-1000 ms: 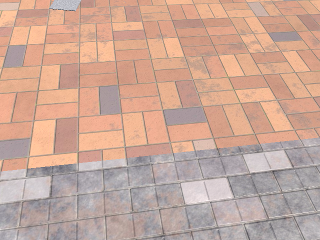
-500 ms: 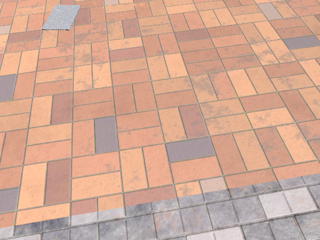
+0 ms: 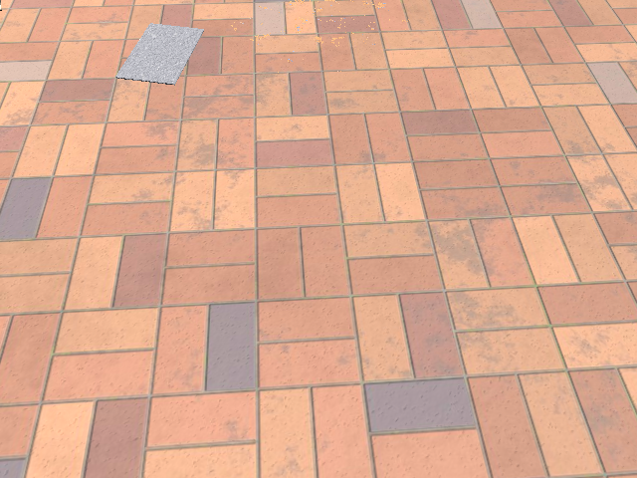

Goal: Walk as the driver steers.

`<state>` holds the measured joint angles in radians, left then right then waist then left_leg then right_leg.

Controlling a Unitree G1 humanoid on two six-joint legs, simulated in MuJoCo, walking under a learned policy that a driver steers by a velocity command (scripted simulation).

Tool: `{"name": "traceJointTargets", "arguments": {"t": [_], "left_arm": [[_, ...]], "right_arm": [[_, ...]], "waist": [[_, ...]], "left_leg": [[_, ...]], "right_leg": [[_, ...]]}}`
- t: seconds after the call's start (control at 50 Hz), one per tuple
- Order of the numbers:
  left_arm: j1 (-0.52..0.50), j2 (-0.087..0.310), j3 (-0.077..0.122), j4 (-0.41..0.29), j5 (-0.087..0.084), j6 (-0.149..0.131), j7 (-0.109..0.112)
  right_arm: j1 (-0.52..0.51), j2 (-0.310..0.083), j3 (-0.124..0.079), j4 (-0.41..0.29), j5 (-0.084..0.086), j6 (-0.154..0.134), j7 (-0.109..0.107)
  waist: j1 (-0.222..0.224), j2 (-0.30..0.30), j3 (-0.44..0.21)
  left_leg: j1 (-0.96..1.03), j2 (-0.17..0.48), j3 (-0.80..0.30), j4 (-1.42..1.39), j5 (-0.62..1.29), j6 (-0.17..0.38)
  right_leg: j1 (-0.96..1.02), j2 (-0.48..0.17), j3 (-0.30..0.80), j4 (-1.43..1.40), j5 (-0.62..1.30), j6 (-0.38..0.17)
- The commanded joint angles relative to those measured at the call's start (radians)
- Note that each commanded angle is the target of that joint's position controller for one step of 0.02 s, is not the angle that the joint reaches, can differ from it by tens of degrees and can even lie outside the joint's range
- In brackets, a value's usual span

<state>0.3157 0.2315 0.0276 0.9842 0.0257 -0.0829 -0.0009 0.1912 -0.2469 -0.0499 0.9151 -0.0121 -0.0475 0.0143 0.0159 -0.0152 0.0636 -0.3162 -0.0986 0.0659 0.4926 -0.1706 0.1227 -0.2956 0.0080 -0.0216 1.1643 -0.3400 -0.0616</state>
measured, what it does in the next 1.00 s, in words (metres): walks ahead, turning left: right foot, then left foot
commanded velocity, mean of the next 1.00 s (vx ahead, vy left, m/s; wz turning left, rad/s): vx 0.50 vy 0.00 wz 0.54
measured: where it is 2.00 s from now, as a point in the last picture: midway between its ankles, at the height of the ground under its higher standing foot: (180, 273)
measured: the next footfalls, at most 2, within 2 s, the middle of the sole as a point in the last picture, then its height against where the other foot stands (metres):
right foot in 0.42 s outside the picture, level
left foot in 0.94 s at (233, 431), level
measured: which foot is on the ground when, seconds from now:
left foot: down 0.00-0.44, up 0.46-0.92, down 0.94-1.00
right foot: up 0.00-0.40, down 0.42-0.94, up 0.96-1.00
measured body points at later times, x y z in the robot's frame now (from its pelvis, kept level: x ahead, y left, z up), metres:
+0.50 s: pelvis +0.27 -0.03 +0.00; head +0.31 -0.03 +0.45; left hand +0.41 +0.26 -0.09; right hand +0.33 -0.31 -0.14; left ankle +0.10 +0.04 -0.67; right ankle +0.38 -0.10 -0.73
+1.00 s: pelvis +0.49 +0.09 -0.01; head +0.52 +0.13 +0.43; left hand +0.33 +0.30 -0.15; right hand +0.81 +0.02 -0.10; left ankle +0.53 +0.19 -0.73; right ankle +0.40 -0.10 -0.68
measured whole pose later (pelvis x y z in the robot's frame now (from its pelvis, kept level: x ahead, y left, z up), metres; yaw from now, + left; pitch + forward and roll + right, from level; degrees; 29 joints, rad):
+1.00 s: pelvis +0.49 +0.09 -0.01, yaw +35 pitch +1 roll -1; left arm 0.39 0.24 0.04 0.90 0.02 -0.04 0.01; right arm 0.03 -0.26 -0.04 0.71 -0.05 -0.02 0.05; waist 0.06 0.00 0.07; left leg -0.46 -0.05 0.09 0.62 -0.17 0.14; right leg -0.11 -0.10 -0.19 0.90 -0.50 0.01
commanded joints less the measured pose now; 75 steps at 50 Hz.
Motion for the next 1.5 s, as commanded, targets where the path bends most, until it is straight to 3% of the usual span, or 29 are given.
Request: {"name": "traceJointTargets", "arguments": {"t": [0.02,0.06,0.12,0.3,0.36,0.4,0.42,0.44,0.46,0.48,0.5,0.54,0.64,0.76,0.84,0.9,0.94,0.96,0.98,1.0,1.02,1.06,1.08,1.12,1.22,1.3,1.4,1.46,1.5], "left_arm": [[0.000,0.091,0.019,-0.085,0.017,0.004,-0.005],[-0.014,0.076,0.017,-0.102,0.023,0.027,-0.009],[-0.149,0.080,0.018,-0.160,0.020,0.040,-0.011],[-0.438,0.085,0.003,-0.291,0.001,0.031,-0.020],[-0.395,0.112,0.008,-0.302,-0.005,0.016,-0.018],[-0.199,0.155,0.027,-0.249,-0.007,0.000,-0.002],[-0.057,0.204,0.043,-0.224,0.009,-0.014,0.013],[0.072,0.288,0.062,-0.229,0.035,-0.012,0.030],[0.028,0.313,0.074,-0.224,0.024,0.008,0.026],[-0.054,0.207,0.056,-0.245,0.017,0.018,0.020],[-0.105,0.129,0.038,-0.253,0.008,0.017,0.016],[-0.109,0.099,0.027,-0.231,0.008,0.006,0.016],[-0.035,0.117,0.038,-0.187,-0.010,-0.031,0.005],[0.020,0.126,0.043,-0.153,-0.007,-0.026,0.003],[0.084,0.160,0.052,-0.124,-0.006,-0.013,0.013],[0.108,0.196,0.058,-0.106,-0.003,0.010,0.023],[0.112,0.211,0.057,-0.105,-0.008,0.029,0.025],[0.112,0.183,0.046,-0.130,-0.006,0.029,0.021],[0.149,0.061,0.020,-0.204,-0.011,0.024,-0.004],[0.038,0.159,0.042,-0.214,-0.003,0.020,-0.002],[-0.027,0.146,0.039,-0.232,-0.019,0.012,-0.005],[0.001,0.121,0.030,-0.202,-0.010,0.011,-0.007],[0.044,0.117,0.029,-0.185,0.006,0.028,-0.010],[0.064,0.106,0.031,-0.171,0.016,0.055,-0.020],[-0.078,0.093,0.034,-0.196,0.002,0.069,-0.033],[-0.171,0.081,0.031,-0.217,-0.009,0.062,-0.036],[-0.291,0.059,0.014,-0.260,0.003,0.053,-0.046],[-0.248,0.069,0.017,-0.260,0.003,0.050,-0.042],[-0.077,0.107,0.033,-0.214,0.006,0.046,-0.034]], "right_arm": [[0.073,-0.088,-0.022,-0.008,0.008,-0.016,-0.008],[0.112,-0.113,-0.029,0.002,0.012,-0.029,-0.009],[0.167,-0.139,-0.037,0.008,0.013,-0.027,-0.011],[0.323,-0.143,-0.043,0.010,-0.004,-0.010,-0.023],[0.280,-0.167,-0.053,-0.013,-0.010,-0.008,-0.035],[0.221,-0.187,-0.059,-0.033,-0.006,-0.015,-0.028],[0.210,-0.167,-0.055,-0.047,0.006,-0.025,-0.017],[0.251,-0.075,-0.033,-0.086,0.035,-0.031,-0.015],[0.323,-0.086,-0.034,-0.109,0.032,-0.022,-0.018],[0.299,-0.138,-0.041,-0.070,0.003,-0.003,-0.026],[0.227,-0.129,-0.040,-0.073,-0.008,0.001,-0.013],[0.177,-0.100,-0.039,-0.092,-0.023,0.015,0.005],[0.078,-0.077,-0.030,-0.145,-0.025,0.048,0.037],[-0.130,-0.047,-0.003,-0.225,-0.020,0.040,0.062],[-0.231,-0.054,0.004,-0.270,-0.027,0.039,0.070],[-0.199,-0.074,-0.005,-0.272,-0.036,0.040,0.059],[0.019,-0.108,-0.028,-0.207,-0.047,0.027,0.043],[0.191,-0.174,-0.054,-0.158,-0.058,0.020,0.025],[0.173,-0.279,-0.075,-0.172,-0.041,0.022,0.010],[0.233,-0.261,-0.072,-0.181,-0.015,0.033,-0.002],[0.178,-0.227,-0.063,-0.155,-0.010,0.033,-0.012],[0.091,-0.140,-0.037,-0.144,-0.004,0.014,-0.015],[0.060,-0.114,-0.026,-0.143,0.001,0.006,-0.015],[0.077,-0.105,-0.020,-0.125,0.006,-0.016,-0.008],[0.158,-0.124,-0.023,-0.073,0.003,-0.033,-0.005],[0.202,-0.112,-0.014,-0.043,-0.005,-0.044,-0.012],[0.251,-0.096,0.001,0.002,-0.010,-0.047,-0.035],[0.239,-0.133,-0.001,0.018,-0.016,-0.044,-0.050],[0.217,-0.169,-0.009,0.015,-0.023,-0.032,-0.058]], "waist": [[0.017,0.021,-0.023],[0.023,0.035,-0.037],[-0.006,0.048,0.000],[-0.115,0.087,-0.009],[-0.073,0.107,-0.019],[0.020,0.085,-0.103],[0.083,0.018,-0.204],[0.102,-0.131,-0.363],[0.031,-0.313,-0.408],[0.002,-0.114,-0.239],[0.005,-0.013,-0.125],[-0.020,-0.061,-0.047],[-0.028,-0.074,-0.048],[0.007,-0.069,-0.001],[0.034,-0.066,0.022],[0.008,-0.088,-0.020],[-0.087,-0.064,-0.150],[-0.158,0.026,-0.262],[-0.083,0.272,-0.345],[-0.150,0.105,-0.371],[-0.119,0.070,-0.226],[-0.035,0.023,-0.101],[0.001,0.038,-0.094],[0.018,0.044,-0.093],[-0.018,0.053,-0.009],[-0.048,0.059,0.022],[-0.079,0.056,0.057],[-0.042,0.095,0.004],[0.036,0.124,-0.093]], "left_leg": [[0.165,0.280,-0.396,-0.292,0.168,0.157],[0.132,0.252,-0.356,-0.301,0.233,0.161],[0.111,0.223,-0.344,-0.336,0.189,0.149],[0.317,0.217,-0.399,-0.224,0.372,0.098],[0.311,0.231,-0.434,-0.155,0.436,0.064],[0.236,0.182,-0.415,0.024,0.556,0.021],[0.137,0.116,-0.365,0.233,0.453,-0.004],[-0.065,0.029,-0.253,0.521,0.033,-0.032],[-0.266,-0.039,-0.178,0.687,-0.395,-0.036],[-0.328,0.057,-0.187,0.763,-0.310,-0.033],[-0.314,0.088,-0.175,0.736,-0.225,-0.039],[-0.272,0.138,-0.157,0.667,-0.167,-0.054],[-0.345,0.163,-0.127,0.641,-0.057,-0.077],[-0.339,0.165,-0.048,0.340,0.146,-0.085],[-0.292,0.148,0.023,0.184,0.093,-0.044],[-0.179,0.071,0.079,0.124,-0.060,0.012],[0.107,0.000,0.072,0.025,-0.069,0.068],[0.382,0.124,-0.113,-0.023,-0.141,0.117],[0.677,0.447,-0.636,-0.083,-0.125,0.241],[0.651,0.477,-0.760,-0.180,-0.027,0.252],[0.549,0.440,-0.562,-0.181,0.111,0.226],[0.320,0.339,-0.374,-0.218,0.310,0.151],[0.250,0.304,-0.316,-0.245,0.339,0.133],[0.205,0.276,-0.271,-0.283,0.379,0.128],[0.239,0.258,-0.180,-0.370,0.321,0.082],[0.302,0.262,-0.094,-0.384,0.359,0.037],[0.416,0.289,-0.005,-0.358,0.536,0.009],[0.480,0.305,0.047,-0.200,0.963,-0.020],[0.484,0.317,0.067,0.060,1.148,-0.028]], "right_leg": [[-0.240,-0.095,0.070,-0.022,0.050,0.029],[-0.226,-0.090,0.048,-0.081,0.058,0.059],[-0.297,-0.098,0.026,-0.219,0.162,0.098],[-0.362,-0.038,0.030,-0.513,0.303,0.103],[-0.221,-0.015,0.049,-0.622,0.240,0.075],[0.078,0.025,0.032,-0.712,0.204,0.038],[0.302,-0.074,0.117,-0.741,0.170,-0.001],[0.562,-0.354,0.419,-0.767,0.002,-0.059],[0.601,-0.474,0.799,-0.888,-0.046,-0.153],[0.454,-0.435,0.692,-0.890,-0.148,-0.143],[0.319,-0.372,0.528,-0.911,-0.094,-0.123],[0.188,-0.293,0.314,-0.958,0.117,-0.086],[0.201,-0.276,0.113,-1.003,0.379,-0.096],[0.217,-0.234,-0.080,-1.016,0.468,-0.073],[0.308,-0.271,-0.135,-0.981,0.553,-0.058],[0.385,-0.284,-0.194,-0.807,0.929,-0.040],[0.322,-0.273,-0.226,-0.475,0.997,-0.024],[0.114,-0.248,-0.231,-0.195,0.699,0.003],[-0.331,-0.068,-0.199,0.144,-0.217,0.061],[-0.407,-0.040,-0.004,0.228,-0.182,0.058],[-0.453,-0.093,0.019,0.203,-0.059,0.047],[-0.337,-0.142,0.025,0.039,0.012,0.045],[-0.266,-0.148,0.026,0.000,0.021,0.052],[-0.222,-0.139,0.014,-0.044,0.038,0.061],[-0.373,-0.143,0.011,-0.183,0.219,0.067],[-0.411,-0.088,0.047,-0.314,0.327,0.045],[-0.397,-0.045,-0.043,-0.492,0.339,0.004],[-0.264,0.029,-0.119,-0.554,0.217,-0.051],[-0.092,0.086,-0.132,-0.581,0.125,-0.100]]}}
